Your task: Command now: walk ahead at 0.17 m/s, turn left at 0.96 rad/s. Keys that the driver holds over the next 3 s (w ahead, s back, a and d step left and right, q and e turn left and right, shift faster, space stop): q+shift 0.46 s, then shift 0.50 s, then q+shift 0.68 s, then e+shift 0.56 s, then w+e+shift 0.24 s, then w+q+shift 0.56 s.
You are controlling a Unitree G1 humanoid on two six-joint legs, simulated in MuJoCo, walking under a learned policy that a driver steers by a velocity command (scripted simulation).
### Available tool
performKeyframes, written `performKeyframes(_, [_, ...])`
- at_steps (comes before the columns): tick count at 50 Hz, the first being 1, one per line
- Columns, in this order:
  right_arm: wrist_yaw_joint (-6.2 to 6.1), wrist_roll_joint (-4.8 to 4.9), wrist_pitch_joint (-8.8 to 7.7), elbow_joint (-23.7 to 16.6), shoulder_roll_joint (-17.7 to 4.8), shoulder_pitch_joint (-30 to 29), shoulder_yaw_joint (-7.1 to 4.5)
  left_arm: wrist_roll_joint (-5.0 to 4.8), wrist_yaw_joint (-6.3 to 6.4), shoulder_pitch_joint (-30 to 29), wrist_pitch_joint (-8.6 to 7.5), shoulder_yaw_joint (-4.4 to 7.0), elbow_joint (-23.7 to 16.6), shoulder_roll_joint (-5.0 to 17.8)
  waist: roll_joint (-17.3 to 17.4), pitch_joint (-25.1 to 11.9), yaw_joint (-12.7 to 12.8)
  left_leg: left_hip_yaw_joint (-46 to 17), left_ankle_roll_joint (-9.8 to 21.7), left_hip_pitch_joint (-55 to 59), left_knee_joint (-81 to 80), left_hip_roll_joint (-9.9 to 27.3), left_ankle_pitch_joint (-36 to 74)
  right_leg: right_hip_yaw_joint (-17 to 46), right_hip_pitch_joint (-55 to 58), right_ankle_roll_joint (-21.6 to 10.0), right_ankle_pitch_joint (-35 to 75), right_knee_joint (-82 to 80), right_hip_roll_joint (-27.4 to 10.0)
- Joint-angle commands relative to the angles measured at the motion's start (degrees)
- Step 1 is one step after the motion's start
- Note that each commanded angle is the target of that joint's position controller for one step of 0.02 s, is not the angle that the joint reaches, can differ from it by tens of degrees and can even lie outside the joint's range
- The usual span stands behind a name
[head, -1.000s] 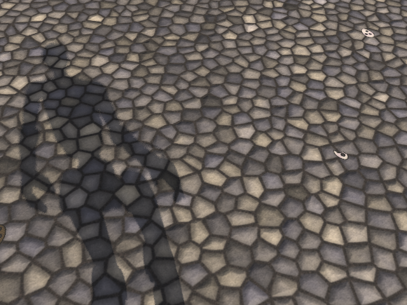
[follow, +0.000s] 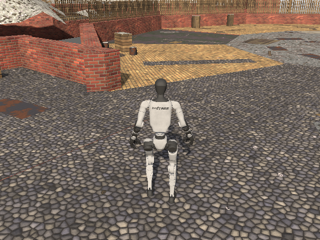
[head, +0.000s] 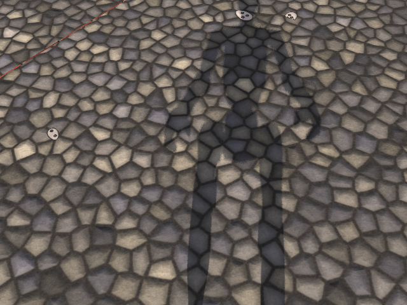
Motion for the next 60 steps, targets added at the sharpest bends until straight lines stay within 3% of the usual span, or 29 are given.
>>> performKeyframes(1, [1.35,-0.07,0.63,-3.9,2.5,6.4,1.42,-0.11,-0.25,-4.1,-0.86,1.71,-3.7,5.8,-10.5,-11.0,-4.6,-1.1,1.4,8.4,-10.4,4.0,10.8,4.5,2.7,-7.8,28.7,-7.6,-14.6])
performKeyframes(5, [1.9,0.74,1.01,-5.6,0.9,0.8,1.29,-0.61,-1.2,-3.0,-0.05,3.21,-3.6,8.5,-10.5,-8.8,-2.9,4.3,3.2,16.8,-22.8,1.7,13.1,-2.0,0.8,-3.9,19.1,-3.4,-14.6])
performKeyframes(8, [1.64,0.19,0.16,-6.3,-0.8,1.0,0.42,-1.29,-1.56,0.5,2.06,4.28,-3.4,10.0,-8.1,-8.7,-2.4,5.6,5.5,20.8,-30.9,-0.2,8.3,-4.0,4.4,-1.5,15.9,7.5,-15.4])
performKeyframes(9, [0.67,-0.67,-0.79,-4.3,-2.1,7.0,-0.31,-1.12,-1.85,3.2,2.91,4.46,-3.0,10.0,-2.3,-11.4,-4.6,1.8,7.2,28.7,-35.5,-1.0,11.1,-5.3,1.2,0.4,11.7,19.6,-13.3])
performKeyframes(10, [-0.72,-0.52,-1.35,-4.6,-10.0,8.1,-1.88,-0.23,-2.35,7.0,3.8,3.87,-4.9,7.2,14.4,-10.6,-2.5,-19.9,11.6,34.4,-40.7,13.1,37.0,-7.5,-11.5,4.1,-23.7,36.6,-6.5])
performKeyframes(11, [-0.68,1.02,-1.34,-6.8,-15.0,9.6,-3.51,0.5,-1.68,6.1,5.26,3.23,-8.1,6.7,15.3,-17.5,-4.0,-38.4,22.5,40.1,-44.0,21.2,44.0,4.4,-22.4,6.3,-35.2,47.1,1.9])
performKeyframes(12, [-0.8,1.59,-1.17,-6.7,-13.1,10.4,-3.57,0.92,-1.09,2.8,5.63,3.11,-8.0,7.9,7.8,-18.3,-5.6,-36.1,22.7,39.6,-46.2,19.6,33.9,10.2,-23.5,6.1,-30.9,48.3,0.1])
performKeyframes(14, [-1.47,0.79,-0.34,-6.4,-8.0,3.4,-2.02,-0.15,-0.41,-1.1,4.99,2.97,-7.8,7.3,4.9,-9.8,-2.0,-26.6,18.1,30.1,-47.6,12.1,22.9,12.2,-21.2,4.7,-20.2,41.2,-1.2])
performKeyframes(16, [-1.5,1.04,-0.14,-7.1,-4.5,-0.1,-0.95,0.68,-0.16,0.8,5.53,3.25,-6.4,8.0,5.3,-9.5,0.0,-22.7,15.8,24.9,-47.5,8.2,24.8,11.7,-15.4,4.2,-16.4,36.9,-0.2])
performKeyframes(19, [-0.53,0.61,-0.61,-5.6,-5.7,2.5,-1.59,0.11,-0.47,-0.1,5.99,2.56,-6.1,5.9,0.9,-12.1,-0.6,-24.3,15.7,24.5,-46.6,6.9,25.4,12.4,-12.1,3.7,-16.2,30.0,2.5])
performKeyframes(23, [0.11,0.23,-0.32,-5.0,-6.7,3.2,-2.28,-0.28,-0.39,-3.1,5.76,2.08,-6.9,5.1,2.8,-12.0,-1.9,-30.2,14.9,22.7,-47.6,5.9,13.5,13.9,-9.3,2.4,-13.2,22.4,5.5])
performKeyframes(27, [0.53,0.0,-0.22,-4.4,-5.1,1.8,-1.7,-0.9,0.02,-0.7,5.34,2.03,-5.7,5.2,5.9,-12.1,-1.3,-31.1,11.9,19.2,-46.5,4.5,14.0,12.2,0.0,0.6,-12.0,13.0,7.4])
performKeyframes(29, [0.13,0.89,-0.25,-3.9,-4.1,1.1,-1.18,-0.53,0.59,2.4,4.89,2.13,-4.8,5.0,5.4,-11.2,0.9,-30.8,8.5,14.8,-44.2,2.4,10.5,11.7,8.4,-0.8,-6.4,0.9,7.0])
performKeyframes(30, [-0.31,1.4,-0.47,-3.8,-1.9,2.9,-0.43,0.27,1.14,1.9,4.62,2.74,-5.2,7.9,-1.0,-10.1,0.2,-27.2,5.4,11.4,-39.0,-1.4,1.6,18.8,10.3,-2.6,-10.9,-7.6,-0.1])
performKeyframes(31, [-0.72,1.93,-0.68,-4.8,0.3,3.6,0.13,1.11,1.04,-1.3,4.62,3.77,-6.9,13.8,-14.1,-8.7,-0.8,-14.6,2.5,3.6,-26.7,-11.4,-8.1,36.6,10.5,-8.0,-17.1,-15.5,-14.3])
performKeyframes(32, [-1.07,-0.67,-0.89,-4.1,-3.9,3.2,-0.85,1.39,0.44,-1.8,4.83,4.33,-6.7,14.0,-13.3,-6.9,-0.1,-10.8,1.6,5.9,-13.9,-10.8,-9.8,40.5,2.3,-12.9,-13.4,-15.6,-18.2])
performKeyframes(33, [-1.0,-0.74,-1.0,-3.1,-4.6,4.0,-1.23,0.77,0.06,-3.5,4.69,3.24,-6.8,10.1,-9.1,-5.9,-2.0,-11.9,1.4,8.8,-8.3,-9.0,-7.2,36.6,-1.1,-13.3,-8.9,-14.2,-15.7])
performKeyframes(34, [-0.74,-0.35,-0.85,-1.7,-3.9,5.6,-1.08,0.22,-0.25,-6.1,4.54,2.63,-6.8,7.7,-7.0,-5.1,-3.5,-11.5,1.1,10.5,-4.8,-8.9,-4.0,30.3,-2.3,-12.0,-4.3,-12.8,-11.6])
performKeyframes(36, [-0.08,0.17,-0.36,-0.2,-2.4,7.9,-0.48,-0.1,-0.11,-7.7,4.28,2.41,-7.0,6.8,-9.7,-6.3,-3.7,-9.9,0.2,9.6,-1.0,-9.2,-2.0,23.3,2.4,-10.6,6.1,-10.1,-7.3])
performKeyframes(41, [-0.52,1.05,0.21,-0.4,0.7,2.7,1.54,-0.41,-0.19,-0.1,4.05,2.69,-3.6,7.2,-10.9,-8.0,1.1,-7.6,-1.2,10.6,-16.3,-6.8,-6.2,20.7,13.6,-10.9,14.6,-6.3,-7.3])
performKeyframes(44, [-1.02,1.67,0.27,0.5,1.4,2.3,2.52,-0.01,-0.85,0.8,4.83,3.15,-1.9,8.4,-14.4,-8.4,2.0,-2.6,0.1,19.4,-30.2,-5.3,-8.3,20.2,12.5,-10.9,16.4,-5.5,-7.0])
performKeyframes(46, [-1.69,1.54,-0.3,2.5,2.2,5.3,3.04,-0.58,-1.18,0.9,5.37,3.14,-0.6,8.4,-13.4,-8.2,-0.2,-0.7,1.4,26.5,-44.7,-4.9,2.5,19.0,10.5,-9.3,22.0,-2.3,-6.1])
performKeyframes(47, [-2.04,1.03,-0.92,3.3,1.7,5.9,3.22,-0.74,-1.25,1.7,5.2,3.06,0.1,8.0,-11.4,-8.5,-0.6,-3.0,2.3,31.8,-51.4,-3.3,11.2,18.6,7.5,-6.9,21.6,-1.0,-5.7])
performKeyframes(48, [-2.25,0.28,-1.72,3.1,-0.9,5.3,3.09,-0.76,-1.44,3.0,4.75,2.76,-0.1,6.5,-6.7,-10.4,0.5,-10.4,4.0,37.1,-52.8,2.8,13.4,17.3,3.4,-3.9,15.0,0.8,-4.4])
performKeyframes(49, [-2.19,0.24,-2.06,2.1,-6.7,1.9,1.99,-0.97,-1.57,2.2,4.21,2.15,-2.3,4.2,5.2,-9.0,2.8,-21.2,7.9,34.5,-49.9,11.7,26.5,10.4,-1.2,-0.9,-0.3,3.6,2.3])
performKeyframes(50, [-1.81,0.87,-2.44,2.4,-4.5,1.4,2.2,-0.71,-0.73,-0.9,4.72,2.19,-1.8,5.1,6.8,-7.7,0.3,-21.8,11.5,28.4,-47.0,14.0,31.6,9.2,2.5,-0.2,-10.8,3.7,3.3])
performKeyframes(54, [-2.34,0.92,-2.25,4.1,-6.5,5.5,0.78,-0.88,-0.38,-3.8,5.87,3.64,-3.3,7.5,8.9,-4.3,-2.2,-25.8,15.2,33.2,-45.5,12.7,40.9,10.8,-10.5,0.2,-19.9,21.4,6.3])
performKeyframes(56, [-2.34,1.37,-1.73,4.2,-6.1,5.1,0.25,-0.93,-0.22,-2.9,5.83,3.34,-3.4,6.3,6.0,-6.1,-1.1,-25.3,15.3,34.3,-44.4,11.0,43.2,12.0,-11.5,1.1,-19.5,24.7,5.9])
performKeyframes(60, [-1.58,1.16,-0.96,3.7,-5.9,3.8,-0.73,-1.23,-0.12,-4.8,5.48,2.71,-5.2,5.3,6.9,-7.8,-1.5,-27.6,13.3,31.9,-43.9,7.6,35.5,11.9,-7.3,1.7,-16.4,17.4,7.3])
